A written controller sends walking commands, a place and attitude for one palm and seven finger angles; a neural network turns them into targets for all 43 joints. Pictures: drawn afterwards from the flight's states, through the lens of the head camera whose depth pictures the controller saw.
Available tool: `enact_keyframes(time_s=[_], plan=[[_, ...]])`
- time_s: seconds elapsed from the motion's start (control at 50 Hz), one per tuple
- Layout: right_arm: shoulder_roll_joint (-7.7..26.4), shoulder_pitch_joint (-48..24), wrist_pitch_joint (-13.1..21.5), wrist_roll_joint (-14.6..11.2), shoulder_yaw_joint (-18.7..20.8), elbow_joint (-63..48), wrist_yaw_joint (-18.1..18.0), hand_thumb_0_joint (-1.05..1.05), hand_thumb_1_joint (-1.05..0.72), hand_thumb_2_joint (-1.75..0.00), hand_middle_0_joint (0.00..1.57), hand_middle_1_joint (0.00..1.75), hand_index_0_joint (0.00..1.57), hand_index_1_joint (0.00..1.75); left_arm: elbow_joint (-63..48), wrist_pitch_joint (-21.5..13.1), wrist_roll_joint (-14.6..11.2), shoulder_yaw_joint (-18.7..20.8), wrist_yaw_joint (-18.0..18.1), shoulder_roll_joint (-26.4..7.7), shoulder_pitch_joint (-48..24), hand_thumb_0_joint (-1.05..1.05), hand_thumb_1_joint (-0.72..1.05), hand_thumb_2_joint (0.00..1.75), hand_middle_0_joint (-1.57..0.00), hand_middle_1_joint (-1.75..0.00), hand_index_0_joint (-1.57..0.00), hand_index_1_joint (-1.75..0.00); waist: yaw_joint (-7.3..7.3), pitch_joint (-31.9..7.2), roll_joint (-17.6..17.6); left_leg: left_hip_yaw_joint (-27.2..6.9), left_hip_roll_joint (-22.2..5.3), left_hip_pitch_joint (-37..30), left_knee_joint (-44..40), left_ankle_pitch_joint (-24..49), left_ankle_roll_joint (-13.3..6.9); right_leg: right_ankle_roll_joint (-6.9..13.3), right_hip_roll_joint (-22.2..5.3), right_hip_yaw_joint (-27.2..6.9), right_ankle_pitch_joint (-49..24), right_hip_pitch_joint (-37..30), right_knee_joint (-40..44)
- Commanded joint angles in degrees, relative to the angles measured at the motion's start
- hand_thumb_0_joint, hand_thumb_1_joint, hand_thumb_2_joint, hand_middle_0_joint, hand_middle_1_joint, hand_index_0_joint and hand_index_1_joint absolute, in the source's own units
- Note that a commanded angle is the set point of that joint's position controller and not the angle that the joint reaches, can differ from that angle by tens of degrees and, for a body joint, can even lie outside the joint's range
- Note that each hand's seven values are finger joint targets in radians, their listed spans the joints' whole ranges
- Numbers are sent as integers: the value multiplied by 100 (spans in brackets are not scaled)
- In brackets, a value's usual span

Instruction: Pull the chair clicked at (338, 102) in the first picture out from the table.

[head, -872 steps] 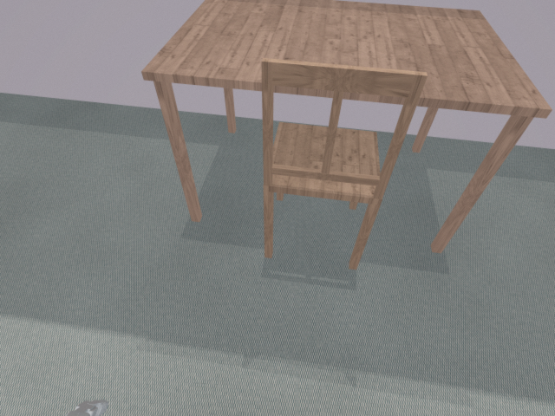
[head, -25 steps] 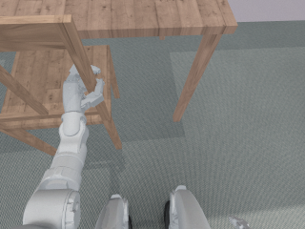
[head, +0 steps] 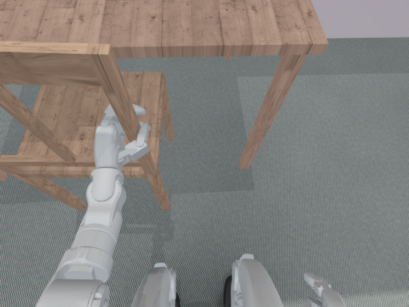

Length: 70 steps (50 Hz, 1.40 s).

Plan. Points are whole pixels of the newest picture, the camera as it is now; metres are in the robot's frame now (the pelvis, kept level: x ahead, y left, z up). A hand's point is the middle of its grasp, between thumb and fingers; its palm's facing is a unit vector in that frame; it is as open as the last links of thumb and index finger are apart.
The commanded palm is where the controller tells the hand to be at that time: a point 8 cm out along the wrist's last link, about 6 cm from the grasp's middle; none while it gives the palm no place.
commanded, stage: hook a spindle and tug to test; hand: left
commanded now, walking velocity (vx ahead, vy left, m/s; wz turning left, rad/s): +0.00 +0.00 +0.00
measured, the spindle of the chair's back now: (38, 129) +0.45 +0.33 +0.01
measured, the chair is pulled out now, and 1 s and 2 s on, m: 0.02 0.08 0.15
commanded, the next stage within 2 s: step backward, pulling the chair out in 0.12 s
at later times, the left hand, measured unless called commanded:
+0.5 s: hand (138, 142) +0.41 +0.12 +0.03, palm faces +0.02 -0.99 -0.10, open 5.8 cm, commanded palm +0.39 +0.17 +0.03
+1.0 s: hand (143, 172) +0.35 +0.11 +0.03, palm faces -0.04 -0.99 -0.13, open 5.8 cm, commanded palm +0.34 +0.16 +0.04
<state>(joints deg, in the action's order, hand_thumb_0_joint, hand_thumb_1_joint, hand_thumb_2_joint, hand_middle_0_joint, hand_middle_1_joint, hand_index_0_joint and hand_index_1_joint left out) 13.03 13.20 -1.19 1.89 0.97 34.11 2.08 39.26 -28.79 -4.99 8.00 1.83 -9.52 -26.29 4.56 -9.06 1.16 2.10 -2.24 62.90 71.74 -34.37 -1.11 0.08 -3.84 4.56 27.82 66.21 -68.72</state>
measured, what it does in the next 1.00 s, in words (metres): rises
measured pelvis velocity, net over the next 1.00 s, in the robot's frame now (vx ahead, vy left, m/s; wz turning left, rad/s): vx -0.02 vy -0.01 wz -0.02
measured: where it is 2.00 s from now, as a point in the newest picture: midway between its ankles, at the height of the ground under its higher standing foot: outside the picture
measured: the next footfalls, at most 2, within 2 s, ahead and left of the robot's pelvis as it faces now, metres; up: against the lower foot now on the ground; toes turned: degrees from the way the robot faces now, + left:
none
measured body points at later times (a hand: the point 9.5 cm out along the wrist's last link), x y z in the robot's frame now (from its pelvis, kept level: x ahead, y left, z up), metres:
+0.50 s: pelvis +0.02 +0.01 +0.08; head +0.13 +0.02 +0.52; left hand +0.40 +0.18 +0.04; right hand +0.09 -0.24 -0.04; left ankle -0.01 +0.11 -0.63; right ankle +0.04 -0.13 -0.63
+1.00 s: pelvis -0.02 -0.01 +0.10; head +0.09 -0.01 +0.53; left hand +0.35 +0.16 +0.05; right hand +0.06 -0.25 -0.04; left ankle -0.01 +0.11 -0.63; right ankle +0.04 -0.13 -0.63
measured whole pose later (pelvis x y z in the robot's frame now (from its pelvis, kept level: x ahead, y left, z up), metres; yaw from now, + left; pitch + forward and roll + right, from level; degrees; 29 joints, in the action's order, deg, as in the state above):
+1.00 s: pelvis -0.02 -0.01 +0.10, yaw -1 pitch +9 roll +0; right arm 11.4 12.2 -5.2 -2.7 -1.0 38.1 -7.4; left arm 56.3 -15.8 -3.6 2.5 3.4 -10.4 -27.6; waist 4.0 4.5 0.0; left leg 4.3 -1.6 28.0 34.9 -16.0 -0.5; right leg 0.0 -2.0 3.3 9.9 31.5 -32.3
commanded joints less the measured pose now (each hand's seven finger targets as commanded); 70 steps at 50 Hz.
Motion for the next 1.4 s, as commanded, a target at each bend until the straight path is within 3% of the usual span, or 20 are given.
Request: enact_keyframes(time_s=[0.0,0.18,0.2,0.22,0.24,0.26,0.28,0.32,0.38,0.44,0.48,0.5,0.66,0.78,0.9,1.04,1.12,1.22,1.3,1.38], plan=[[819,572,173,-40,288,-471,-93,0,-90,-90,20,30,20,30,-1158,-405,35,-96,-118,-394,-1383,0,90,90,-50,-145,-50,-145,129,-2662,-38,-297,201,-1259,-893,2591,107,126,321,-231,-2190,-2119,588],[823,535,230,-45,274,-470,-129,0,-90,-90,20,30,20,30,-1140,-383,31,-12,-127,-498,-1409,0,90,90,-50,-145,-50,-145,121,-2576,49,-286,216,-1164,-877,2443,112,128,313,-259,-2067,-2051,576],[814,536,241,-37,260,-420,-134,0,-90,-90,20,30,20,30,-1117,-393,35,-170,-124,-360,-1763,0,90,90,-50,-145,-50,-145,250,-2504,71,-299,216,-1151,-840,2358,104,114,310,-246,-1987,-1902,573],[773,805,-203,-374,278,-893,-324,0,-90,-90,20,30,20,30,-2148,268,521,221,206,-1997,-2619,0,90,90,-50,-145,-50,-145,-40,-3858,-13,-50,117,-2561,-1930,2189,-53,119,-103,-889,-2147,-4434,1853],[701,893,-303,-453,276,-1075,-505,0,-90,-90,20,30,20,30,-2317,600,471,145,340,-1816,-2760,0,90,90,-50,-145,-50,-145,107,-3649,174,-31,155,-2801,-2200,2284,-79,108,-67,-827,-2803,-4796,2100],[708,657,-407,-464,217,-988,-601,0,-90,-90,20,30,20,30,-1788,937,496,-33,393,-1508,-2046,0,90,90,-50,-145,-50,-145,70,-3195,369,-103,111,-2792,-2418,2414,-32,139,-137,-717,-3149,-4678,2114],[690,524,-513,-480,143,-921,-668,0,-90,-90,20,30,20,30,-1225,1218,508,-358,377,-1129,-1551,0,90,90,-50,-145,-50,-145,86,-2541,356,-272,14,-2717,-2814,1998,2,116,-175,-546,-2487,-4269,2245],[723,596,-635,-510,83,-747,-791,0,-90,-90,20,30,20,30,-559,1507,477,-595,451,-850,-1275,0,90,90,-50,-145,-50,-145,107,-2003,-237,-344,-145,-2909,-3074,1968,-84,26,-184,-506,-2525,-4379,2557],[811,610,-642,-474,46,-491,-945,0,-90,-90,20,30,20,30,-6,1519,497,-591,496,-950,-1868,0,90,90,-50,-145,-50,-145,102,-1595,139,-520,-419,-3490,-3529,3350,-58,-23,-216,-380,-3347,-4428,2667],[808,724,-602,-417,82,-304,-982,0,-90,-90,20,30,20,30,387,1348,502,-597,475,-1005,-2243,0,90,90,-50,-145,-50,-145,59,-1609,681,-551,-587,-4225,-3547,4928,-15,-22,-247,-445,-4016,-4458,2911],[779,818,-576,-391,101,-200,-980,0,-90,-90,20,30,20,30,661,1292,518,-658,427,-891,-2193,0,90,90,-50,-145,-50,-145,45,-1676,778,-581,-645,-4598,-3539,5655,48,-14,-224,-450,-4154,-4478,3027],[772,796,-565,-385,110,-173,-972,0,-90,-90,20,30,20,30,735,1277,513,-664,401,-885,-2162,0,90,90,-50,-145,-50,-145,26,-1658,924,-585,-684,-4730,-3572,5789,65,-4,-220,-472,-4052,-4461,3094],[765,630,-466,-368,138,-204,-975,0,-90,-90,20,30,20,30,581,1151,494,-614,292,-883,-1657,0,90,90,-50,-145,-50,-145,-47,-1715,808,-622,-805,-5229,-3834,6291,131,49,-187,-488,-4121,-4820,3325],[742,481,-410,-376,145,-196,-990,0,-90,-90,20,30,20,30,396,1110,495,-570,299,-969,-1589,0,90,90,-50,-145,-50,-145,-63,-1711,684,-550,-850,-5224,-3985,5718,114,57,-213,-536,-4075,-4948,3404],[739,392,-273,-442,131,-51,-1059,0,-90,-90,20,30,20,30,612,1073,474,-587,342,-1049,-1797,0,90,90,-50,-145,-50,-145,-89,-1637,434,-443,-694,-4711,-4053,4193,104,77,-359,-631,-4044,-5109,3563],[767,311,-38,-514,97,104,-1114,0,-90,-90,20,30,20,30,822,1002,448,-664,435,-1159,-2112,0,90,90,-50,-145,-50,-145,-100,-1415,186,-354,-364,-4436,-4029,2584,83,101,-599,-888,-2772,-4957,4073],[760,254,87,-556,64,166,-1103,0,-90,-90,20,30,20,30,1003,997,435,-791,461,-1027,-2192,0,90,90,-50,-145,-50,-145,-119,-1205,-259,-335,-202,-4526,-3962,2018,72,120,-760,-1051,-1863,-4766,4558],[785,129,246,-591,-15,145,-1131,0,-90,-90,20,30,20,30,1038,985,407,-976,467,-798,-2256,0,90,90,-50,-145,-50,-145,-183,-988,32,-565,-467,-4461,-4512,2072,-38,-18,-408,-736,-1303,-4695,4289],[776,22,318,-560,-34,94,-1148,0,-90,-90,20,30,20,30,918,996,394,-1006,468,-685,-2358,0,90,90,-50,-145,-50,-145,-267,-999,619,-789,-862,-4104,-4790,2493,-189,-3,-151,-546,-1543,-4940,3300],[768,52,360,-526,-19,100,-1126,0,-90,-90,20,30,20,30,944,1054,400,-999,452,-665,-2363,0,90,90,-50,-145,-50,-145,-286,-822,379,-733,-837,-3710,-4550,2190,-169,78,-236,-684,-1515,-5016,3200]])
